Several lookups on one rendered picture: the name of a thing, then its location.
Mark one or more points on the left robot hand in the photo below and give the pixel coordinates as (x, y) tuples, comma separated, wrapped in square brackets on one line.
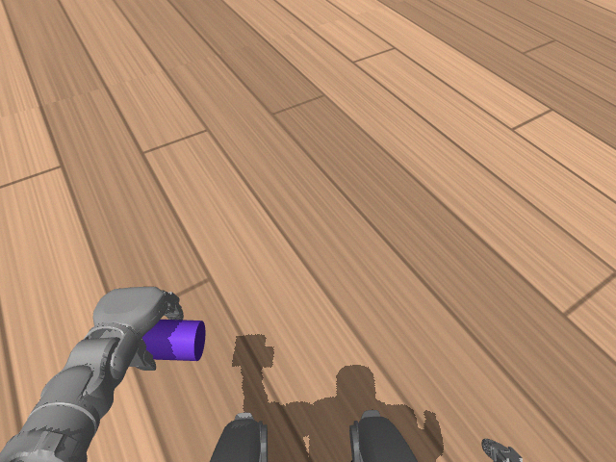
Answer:
[(139, 309)]

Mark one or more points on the can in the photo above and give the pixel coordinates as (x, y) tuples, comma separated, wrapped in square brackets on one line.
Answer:
[(176, 340)]

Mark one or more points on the right robot hand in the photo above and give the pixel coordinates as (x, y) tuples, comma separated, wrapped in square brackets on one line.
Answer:
[(500, 453)]

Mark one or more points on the left robot arm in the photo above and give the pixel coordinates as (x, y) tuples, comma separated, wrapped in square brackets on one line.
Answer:
[(64, 421)]

